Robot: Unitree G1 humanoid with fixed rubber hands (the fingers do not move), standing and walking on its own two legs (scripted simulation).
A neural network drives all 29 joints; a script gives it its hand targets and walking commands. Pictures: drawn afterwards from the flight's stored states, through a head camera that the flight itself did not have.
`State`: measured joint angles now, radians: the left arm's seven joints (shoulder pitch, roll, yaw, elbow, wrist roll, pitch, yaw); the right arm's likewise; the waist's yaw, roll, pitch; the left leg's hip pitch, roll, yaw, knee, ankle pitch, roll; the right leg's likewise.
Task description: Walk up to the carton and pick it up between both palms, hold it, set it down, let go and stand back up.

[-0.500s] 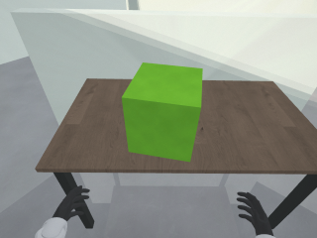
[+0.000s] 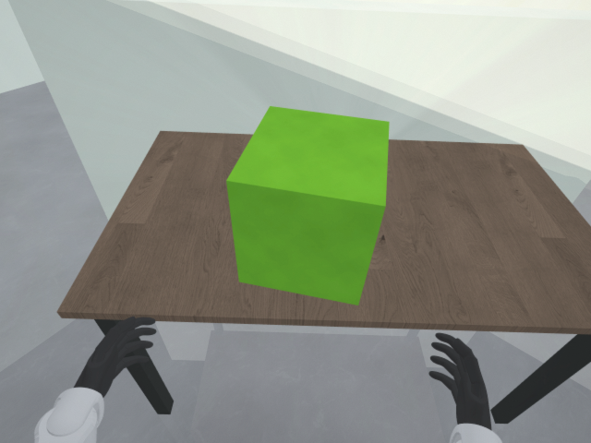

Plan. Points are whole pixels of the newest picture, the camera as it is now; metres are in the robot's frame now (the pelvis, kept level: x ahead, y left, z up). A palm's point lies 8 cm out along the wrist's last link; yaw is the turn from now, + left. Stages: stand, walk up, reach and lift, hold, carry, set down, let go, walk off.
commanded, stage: reach and lift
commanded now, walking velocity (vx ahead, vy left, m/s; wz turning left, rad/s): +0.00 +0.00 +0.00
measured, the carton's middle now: (312, 203) +0.55 +0.01 +0.01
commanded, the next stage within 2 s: none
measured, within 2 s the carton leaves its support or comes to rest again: neither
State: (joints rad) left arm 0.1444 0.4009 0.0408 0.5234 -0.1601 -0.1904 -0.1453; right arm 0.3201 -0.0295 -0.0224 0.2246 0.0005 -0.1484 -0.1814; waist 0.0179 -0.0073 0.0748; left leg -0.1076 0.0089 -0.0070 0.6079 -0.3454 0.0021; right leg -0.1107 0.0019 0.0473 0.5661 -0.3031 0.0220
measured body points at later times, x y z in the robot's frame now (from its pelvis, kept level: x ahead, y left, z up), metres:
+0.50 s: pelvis +0.02 +0.02 +0.00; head +0.01 +0.04 +0.45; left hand +0.27 +0.28 +0.02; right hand +0.27 -0.18 +0.04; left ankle +0.00 +0.11 -0.73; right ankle +0.02 -0.14 -0.73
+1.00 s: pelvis +0.01 +0.01 +0.01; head +0.00 +0.03 +0.46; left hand +0.35 +0.26 +0.10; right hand +0.33 -0.17 +0.09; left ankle +0.00 +0.11 -0.73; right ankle +0.02 -0.14 -0.73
